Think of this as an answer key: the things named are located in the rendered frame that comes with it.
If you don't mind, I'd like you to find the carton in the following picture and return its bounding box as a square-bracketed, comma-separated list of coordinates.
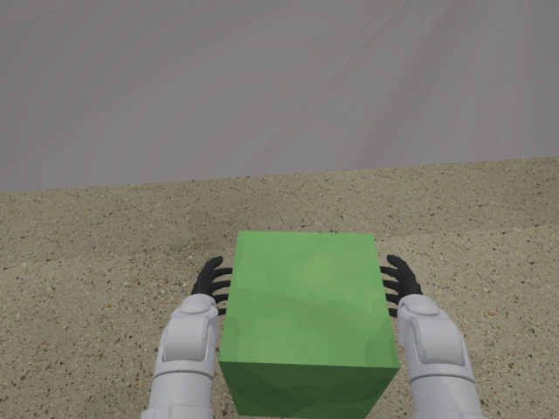
[218, 230, 400, 419]

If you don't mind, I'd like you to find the left robot forearm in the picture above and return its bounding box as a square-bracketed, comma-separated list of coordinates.
[141, 294, 218, 419]

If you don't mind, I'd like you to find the right robot hand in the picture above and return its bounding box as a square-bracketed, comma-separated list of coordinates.
[380, 254, 423, 318]

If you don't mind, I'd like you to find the right robot forearm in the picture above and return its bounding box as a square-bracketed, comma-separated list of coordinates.
[397, 294, 488, 419]

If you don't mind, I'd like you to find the left robot hand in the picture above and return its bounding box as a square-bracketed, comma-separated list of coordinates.
[191, 256, 233, 316]

